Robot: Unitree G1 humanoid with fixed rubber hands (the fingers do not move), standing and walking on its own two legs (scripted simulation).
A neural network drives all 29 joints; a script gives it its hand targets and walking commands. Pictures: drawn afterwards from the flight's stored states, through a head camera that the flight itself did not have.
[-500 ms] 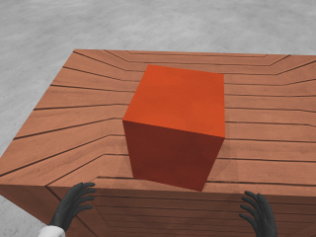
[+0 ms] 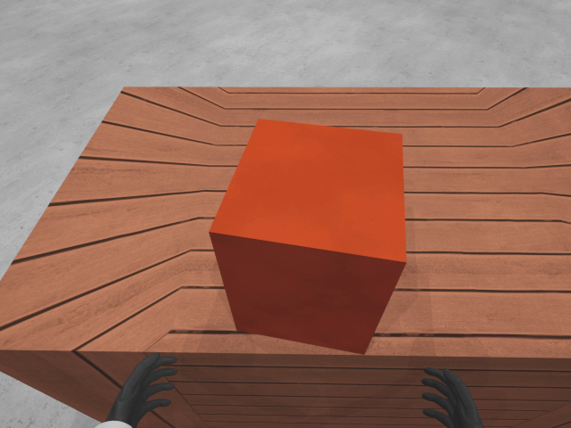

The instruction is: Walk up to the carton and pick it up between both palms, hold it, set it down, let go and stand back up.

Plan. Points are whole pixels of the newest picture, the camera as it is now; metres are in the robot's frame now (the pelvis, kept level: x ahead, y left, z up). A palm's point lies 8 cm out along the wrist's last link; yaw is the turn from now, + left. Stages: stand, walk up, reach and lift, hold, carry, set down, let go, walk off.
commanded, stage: set down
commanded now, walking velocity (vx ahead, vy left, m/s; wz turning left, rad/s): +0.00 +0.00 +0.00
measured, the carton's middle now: (312, 239) +0.37 -0.01 +0.07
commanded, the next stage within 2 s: let go in 0.22 s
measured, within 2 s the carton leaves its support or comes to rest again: neither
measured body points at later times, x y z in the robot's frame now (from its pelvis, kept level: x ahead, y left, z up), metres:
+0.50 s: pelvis -0.01 -0.01 +0.00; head -0.01 -0.01 +0.45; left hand +0.16 +0.21 -0.09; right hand +0.14 -0.24 -0.09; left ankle -0.03 +0.12 -0.75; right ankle +0.00 -0.13 -0.75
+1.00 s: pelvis -0.02 -0.01 -0.01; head -0.01 -0.02 +0.44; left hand +0.02 +0.25 -0.14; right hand +0.03 -0.25 -0.16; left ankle -0.03 +0.12 -0.75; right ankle +0.00 -0.13 -0.75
